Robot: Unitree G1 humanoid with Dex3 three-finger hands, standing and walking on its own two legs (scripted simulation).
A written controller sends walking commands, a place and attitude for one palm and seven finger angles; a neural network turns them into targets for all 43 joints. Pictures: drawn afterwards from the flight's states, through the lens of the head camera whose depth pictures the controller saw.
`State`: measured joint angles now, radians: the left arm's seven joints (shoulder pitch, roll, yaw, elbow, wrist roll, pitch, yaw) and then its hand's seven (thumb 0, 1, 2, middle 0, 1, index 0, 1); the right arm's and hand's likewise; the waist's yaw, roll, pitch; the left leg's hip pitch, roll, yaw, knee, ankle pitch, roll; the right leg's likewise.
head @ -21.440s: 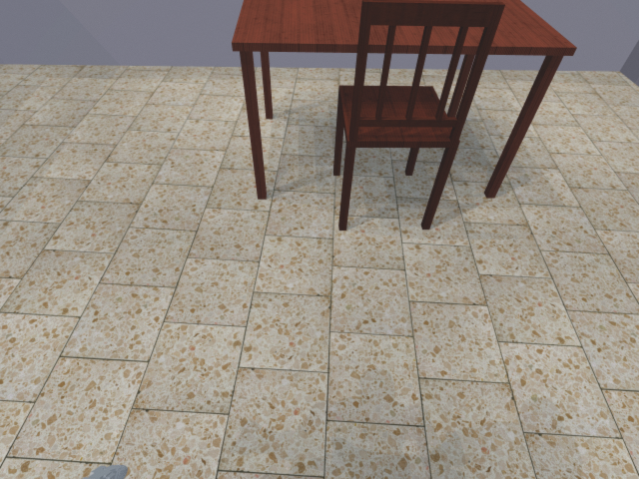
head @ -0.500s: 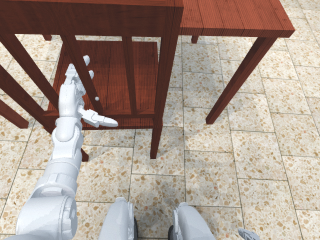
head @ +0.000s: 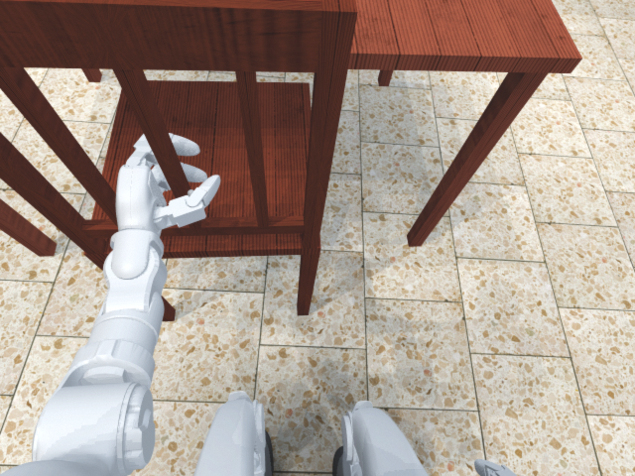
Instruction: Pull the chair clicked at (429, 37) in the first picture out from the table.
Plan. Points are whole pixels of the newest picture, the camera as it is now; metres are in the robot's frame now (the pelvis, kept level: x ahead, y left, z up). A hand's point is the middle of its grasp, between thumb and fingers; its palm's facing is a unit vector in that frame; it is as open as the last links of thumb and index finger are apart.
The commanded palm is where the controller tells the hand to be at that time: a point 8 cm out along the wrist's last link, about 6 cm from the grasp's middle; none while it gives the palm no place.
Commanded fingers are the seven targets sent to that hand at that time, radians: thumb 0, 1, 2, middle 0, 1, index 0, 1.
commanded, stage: hook a spindle and tug to test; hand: left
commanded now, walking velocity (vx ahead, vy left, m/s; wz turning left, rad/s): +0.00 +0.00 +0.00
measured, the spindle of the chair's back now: (170, 164) +0.49 +0.17 +0.05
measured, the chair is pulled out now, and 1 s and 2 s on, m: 0.00 0.05 0.18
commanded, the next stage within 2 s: step backward, pulling the chair out in 0.72 s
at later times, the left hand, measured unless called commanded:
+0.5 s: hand (193, 203) +0.44 +0.14 +0.03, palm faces +0.03 -1.00 -0.02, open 5.0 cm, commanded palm +0.40 +0.19 +0.03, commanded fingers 0.00 0.90 0.90 -0.50 -1.45 -0.50 -1.45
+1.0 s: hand (192, 217) +0.41 +0.14 +0.04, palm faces +0.06 -0.99 -0.11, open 5.0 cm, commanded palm +0.39 +0.19 +0.04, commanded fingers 0.00 0.90 0.90 -0.50 -1.45 -0.50 -1.45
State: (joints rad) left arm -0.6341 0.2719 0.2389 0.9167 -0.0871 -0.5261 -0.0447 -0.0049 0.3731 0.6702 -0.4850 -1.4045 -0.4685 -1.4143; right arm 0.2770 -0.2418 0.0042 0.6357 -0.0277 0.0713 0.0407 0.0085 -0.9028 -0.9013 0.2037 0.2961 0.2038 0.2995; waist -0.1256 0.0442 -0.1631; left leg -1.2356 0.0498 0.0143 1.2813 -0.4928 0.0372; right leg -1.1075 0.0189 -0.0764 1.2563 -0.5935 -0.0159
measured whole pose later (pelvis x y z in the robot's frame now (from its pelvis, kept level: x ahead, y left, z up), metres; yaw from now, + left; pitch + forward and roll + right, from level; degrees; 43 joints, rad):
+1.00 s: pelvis +0.03 +0.00 +0.07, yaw +0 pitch +16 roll -2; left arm -0.38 0.19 0.08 0.71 -0.09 -0.20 0.09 0.02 0.78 0.82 -0.37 -1.21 -0.44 -1.45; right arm 0.24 -0.21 0.03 0.55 0.05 0.16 -0.06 0.01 -0.90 -0.90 0.20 0.30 0.20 0.30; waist -0.08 0.04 -0.05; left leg -0.80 0.03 0.05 0.92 -0.40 0.04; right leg -0.69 0.01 -0.04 0.89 -0.48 0.00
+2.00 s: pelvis -0.07 +0.00 +0.10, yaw -1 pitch +1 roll -1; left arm -0.47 0.18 0.00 1.04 -0.06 -0.23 0.09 0.03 0.73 0.84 -0.36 -1.21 -0.50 -1.45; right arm 0.21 -0.24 0.00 0.74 0.03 -0.05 -0.12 0.01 -0.90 -0.90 0.20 0.30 0.20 0.30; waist -0.05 0.02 0.14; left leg -0.50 0.05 0.09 0.61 -0.13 0.04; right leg -0.43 0.01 -0.05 0.64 -0.25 -0.01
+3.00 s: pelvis -0.18 +0.03 +0.11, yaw +0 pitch +3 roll -1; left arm -0.47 0.17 0.03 1.00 -0.02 -0.25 0.09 0.02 0.72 0.83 -0.39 -1.25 -0.50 -1.45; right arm 0.18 -0.23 -0.03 0.75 0.02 0.01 -0.09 0.01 -0.90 -0.90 0.21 0.30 0.21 0.30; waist -0.08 0.03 0.15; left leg -0.46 0.06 -0.03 0.72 -0.40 -0.04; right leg -0.46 -0.01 -0.04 0.56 -0.14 0.00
